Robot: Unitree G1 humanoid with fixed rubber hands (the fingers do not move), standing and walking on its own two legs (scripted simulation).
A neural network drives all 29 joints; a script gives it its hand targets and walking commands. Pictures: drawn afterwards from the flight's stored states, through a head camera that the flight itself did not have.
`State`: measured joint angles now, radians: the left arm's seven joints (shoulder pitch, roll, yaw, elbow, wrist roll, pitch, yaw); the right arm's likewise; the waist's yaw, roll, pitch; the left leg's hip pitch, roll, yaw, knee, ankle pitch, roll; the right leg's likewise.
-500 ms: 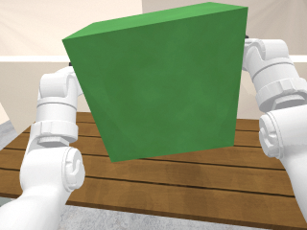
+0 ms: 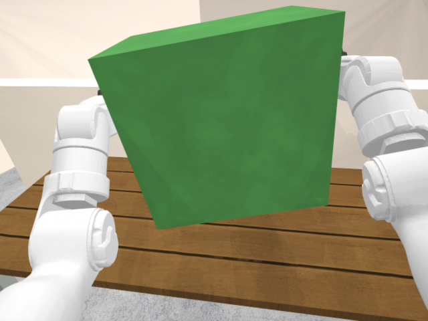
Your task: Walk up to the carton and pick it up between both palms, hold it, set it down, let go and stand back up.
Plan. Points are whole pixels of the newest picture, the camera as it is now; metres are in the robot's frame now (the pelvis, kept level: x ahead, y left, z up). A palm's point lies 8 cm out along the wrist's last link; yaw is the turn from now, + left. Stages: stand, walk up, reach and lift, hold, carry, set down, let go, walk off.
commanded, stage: hold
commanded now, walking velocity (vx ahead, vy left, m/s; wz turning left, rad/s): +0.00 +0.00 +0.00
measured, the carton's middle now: (224, 116) +0.35 -0.03 +0.30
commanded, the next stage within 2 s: none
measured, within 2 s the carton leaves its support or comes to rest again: neither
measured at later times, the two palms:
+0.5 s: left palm (110, 108) +0.37 +0.17 +0.32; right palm (332, 75) +0.36 -0.21 +0.35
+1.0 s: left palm (108, 107) +0.37 +0.17 +0.32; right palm (331, 73) +0.36 -0.21 +0.36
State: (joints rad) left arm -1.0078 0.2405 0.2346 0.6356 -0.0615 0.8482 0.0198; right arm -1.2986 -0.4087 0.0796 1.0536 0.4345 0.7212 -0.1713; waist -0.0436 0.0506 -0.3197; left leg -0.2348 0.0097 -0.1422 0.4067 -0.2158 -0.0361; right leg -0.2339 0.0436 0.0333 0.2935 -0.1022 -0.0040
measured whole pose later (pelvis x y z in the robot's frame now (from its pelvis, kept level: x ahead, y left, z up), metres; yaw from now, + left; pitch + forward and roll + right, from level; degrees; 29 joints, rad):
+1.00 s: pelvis +0.00 +0.00 +0.00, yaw +0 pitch +2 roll -1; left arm -1.02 0.24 0.24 0.63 -0.05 0.85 0.02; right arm -1.29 -0.41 0.07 1.04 0.43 0.72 -0.17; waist -0.05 0.05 -0.31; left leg -0.23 0.01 -0.14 0.40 -0.21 -0.03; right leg -0.22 0.04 0.04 0.29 -0.10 0.00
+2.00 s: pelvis +0.00 +0.00 +0.00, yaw +1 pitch +2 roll -1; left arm -1.02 0.25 0.24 0.65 -0.06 0.84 0.02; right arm -1.30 -0.40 0.06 1.06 0.42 0.72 -0.17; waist -0.05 0.05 -0.32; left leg -0.24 0.01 -0.15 0.41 -0.21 -0.03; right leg -0.23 0.04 0.04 0.30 -0.11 0.00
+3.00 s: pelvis +0.00 +0.00 +0.00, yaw +1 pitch +2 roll -2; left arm -1.00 0.25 0.22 0.63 -0.06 0.84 0.02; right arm -1.28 -0.41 0.08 1.03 0.44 0.72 -0.17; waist -0.05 0.05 -0.32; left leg -0.23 0.01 -0.14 0.41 -0.22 -0.03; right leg -0.22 0.04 0.05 0.29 -0.11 0.00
